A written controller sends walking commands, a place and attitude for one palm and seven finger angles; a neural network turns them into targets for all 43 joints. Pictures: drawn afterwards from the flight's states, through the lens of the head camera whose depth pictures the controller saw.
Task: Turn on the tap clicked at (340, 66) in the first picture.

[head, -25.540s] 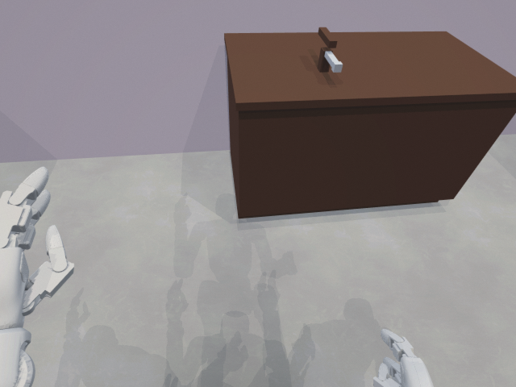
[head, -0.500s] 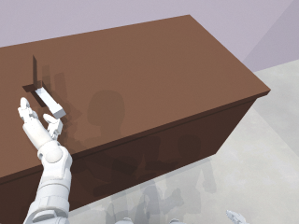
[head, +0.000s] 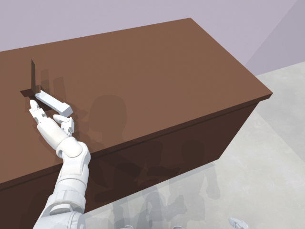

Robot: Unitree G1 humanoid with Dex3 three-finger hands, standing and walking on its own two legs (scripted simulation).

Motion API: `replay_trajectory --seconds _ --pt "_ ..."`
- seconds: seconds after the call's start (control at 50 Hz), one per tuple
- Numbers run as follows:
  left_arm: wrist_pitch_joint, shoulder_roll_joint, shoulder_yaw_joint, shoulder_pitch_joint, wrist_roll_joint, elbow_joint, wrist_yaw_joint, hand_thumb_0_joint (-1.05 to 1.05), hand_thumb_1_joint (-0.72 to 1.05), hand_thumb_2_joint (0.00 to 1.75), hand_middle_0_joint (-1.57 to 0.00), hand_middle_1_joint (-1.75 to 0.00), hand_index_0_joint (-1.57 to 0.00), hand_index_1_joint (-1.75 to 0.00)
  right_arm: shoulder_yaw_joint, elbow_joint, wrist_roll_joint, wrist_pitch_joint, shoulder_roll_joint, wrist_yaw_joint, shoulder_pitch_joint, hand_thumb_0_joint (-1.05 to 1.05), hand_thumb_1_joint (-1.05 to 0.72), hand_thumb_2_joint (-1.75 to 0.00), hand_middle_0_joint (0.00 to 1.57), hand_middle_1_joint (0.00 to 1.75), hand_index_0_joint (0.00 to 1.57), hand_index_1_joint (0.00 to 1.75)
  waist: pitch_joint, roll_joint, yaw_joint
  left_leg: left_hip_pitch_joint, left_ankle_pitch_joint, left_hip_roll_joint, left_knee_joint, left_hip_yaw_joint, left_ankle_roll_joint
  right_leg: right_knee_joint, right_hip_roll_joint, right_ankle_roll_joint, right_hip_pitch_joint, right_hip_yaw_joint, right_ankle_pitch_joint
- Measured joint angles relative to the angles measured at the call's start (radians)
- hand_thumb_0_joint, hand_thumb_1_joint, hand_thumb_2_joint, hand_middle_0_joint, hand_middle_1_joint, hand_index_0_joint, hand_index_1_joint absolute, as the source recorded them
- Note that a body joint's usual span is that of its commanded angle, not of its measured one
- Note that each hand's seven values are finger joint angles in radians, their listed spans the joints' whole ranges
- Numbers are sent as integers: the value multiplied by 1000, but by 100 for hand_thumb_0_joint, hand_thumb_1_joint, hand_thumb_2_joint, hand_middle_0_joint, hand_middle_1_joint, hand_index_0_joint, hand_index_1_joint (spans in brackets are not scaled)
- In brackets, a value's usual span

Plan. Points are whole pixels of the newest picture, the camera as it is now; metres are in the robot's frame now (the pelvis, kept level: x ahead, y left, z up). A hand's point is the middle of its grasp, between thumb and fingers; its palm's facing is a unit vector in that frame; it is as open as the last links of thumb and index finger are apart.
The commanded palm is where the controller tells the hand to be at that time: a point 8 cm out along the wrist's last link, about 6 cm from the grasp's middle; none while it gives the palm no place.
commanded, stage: push the lever round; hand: left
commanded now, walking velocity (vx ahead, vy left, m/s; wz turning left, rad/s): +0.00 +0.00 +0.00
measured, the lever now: (64, 110) +0.42 +0.26 +0.06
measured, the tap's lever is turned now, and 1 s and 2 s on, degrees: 36 64 83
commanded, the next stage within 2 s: lift the hand up off the lever in 1.44 s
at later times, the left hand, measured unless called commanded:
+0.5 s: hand (82, 111) +0.43 +0.21 +0.05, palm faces +0.82 -0.56 -0.10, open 7.6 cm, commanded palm +0.38 +0.22 +0.05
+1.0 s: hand (89, 104) +0.46 +0.20 +0.05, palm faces +0.86 -0.48 -0.15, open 7.9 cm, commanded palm +0.41 +0.20 +0.05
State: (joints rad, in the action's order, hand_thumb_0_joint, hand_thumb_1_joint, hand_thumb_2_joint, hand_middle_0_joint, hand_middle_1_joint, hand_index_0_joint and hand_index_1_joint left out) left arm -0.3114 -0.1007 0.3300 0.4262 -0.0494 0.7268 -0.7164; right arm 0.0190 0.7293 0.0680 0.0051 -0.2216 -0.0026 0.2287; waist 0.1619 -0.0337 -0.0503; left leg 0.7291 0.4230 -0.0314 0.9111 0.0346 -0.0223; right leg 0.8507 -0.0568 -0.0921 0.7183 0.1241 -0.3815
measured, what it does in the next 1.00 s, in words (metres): stands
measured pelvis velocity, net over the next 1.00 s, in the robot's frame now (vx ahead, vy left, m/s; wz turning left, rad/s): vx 0.00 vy -0.02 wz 0.01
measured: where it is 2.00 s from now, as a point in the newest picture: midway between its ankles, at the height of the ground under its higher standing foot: outside the picture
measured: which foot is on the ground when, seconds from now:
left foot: down 0.00-1.00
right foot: down 0.00-1.00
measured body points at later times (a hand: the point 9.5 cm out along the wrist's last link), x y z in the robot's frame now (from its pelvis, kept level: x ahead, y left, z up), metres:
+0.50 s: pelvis +0.00 -0.01 +0.00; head +0.05 -0.01 +0.44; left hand +0.38 +0.24 +0.06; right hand +0.08 -0.26 -0.14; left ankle +0.01 +0.10 -0.69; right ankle +0.02 -0.06 -0.69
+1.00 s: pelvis +0.00 -0.02 -0.01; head +0.07 -0.02 +0.44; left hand +0.41 +0.22 +0.06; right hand +0.05 -0.27 -0.14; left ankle +0.01 +0.10 -0.69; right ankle +0.02 -0.06 -0.69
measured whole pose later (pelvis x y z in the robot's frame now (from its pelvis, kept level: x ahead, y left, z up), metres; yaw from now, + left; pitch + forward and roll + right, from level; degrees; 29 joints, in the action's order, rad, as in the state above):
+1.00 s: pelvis +0.00 -0.02 -0.01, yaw +0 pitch +19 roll -1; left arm -0.25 -0.13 0.51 0.78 -0.19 1.06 -0.97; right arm 0.03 0.78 0.12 0.00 -0.21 -0.07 0.29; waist 0.20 -0.03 -0.12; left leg 0.83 0.42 -0.02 0.92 0.05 0.01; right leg 0.87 -0.07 -0.12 0.82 0.14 -0.38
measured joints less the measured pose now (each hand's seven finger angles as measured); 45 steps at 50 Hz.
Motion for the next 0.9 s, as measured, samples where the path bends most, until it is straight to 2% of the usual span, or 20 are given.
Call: replay_trajectory --seconds 0.26,0.6,0.9 --pt "11 14 18 100 -35 91 -88 2 95 92 -15 -15 -15 -15 6 21 16 -6 11 -17 -1 1 -91 -90 20 30 20 30 6 2 -11 26 -2 0 11 8 6 12 1 -7 25 9 -1" --pt "38 0 106 236 -85 226 -174 -1 94 93 -15 -15 -15 -15 11 37 36 -23 12 -40 29 1 -91 -90 20 30 20 30 25 2 -42 65 -3 8 15 10 16 18 -7 -17 67 11 -1" --pt "59 -23 167 324 -126 308 -244 1 93 92 -15 -15 -12 -14 15 49 51 -14 12 -60 55 1 -91 -90 20 30 20 30 37 1 -67 95 -4 13 13 15 26 17 -12 -26 97 16 -1"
